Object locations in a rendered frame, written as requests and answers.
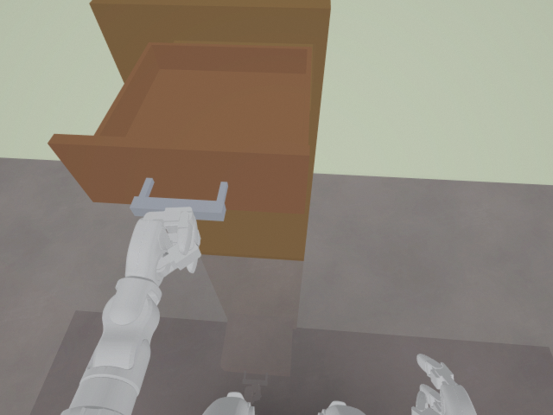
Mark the drawer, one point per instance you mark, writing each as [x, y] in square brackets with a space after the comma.
[191, 116]

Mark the cabinet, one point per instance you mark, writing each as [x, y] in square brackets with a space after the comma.
[129, 25]

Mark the left robot forearm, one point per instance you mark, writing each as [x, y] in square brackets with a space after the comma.
[114, 375]

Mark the handle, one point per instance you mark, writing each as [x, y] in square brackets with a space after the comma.
[203, 210]

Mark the left robot thigh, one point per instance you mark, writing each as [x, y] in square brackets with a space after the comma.
[230, 406]

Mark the left robot shin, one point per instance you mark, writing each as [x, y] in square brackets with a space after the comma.
[235, 394]

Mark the right robot hand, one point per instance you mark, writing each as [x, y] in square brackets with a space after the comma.
[452, 399]

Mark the left robot hand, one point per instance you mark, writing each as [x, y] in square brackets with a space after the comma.
[150, 241]

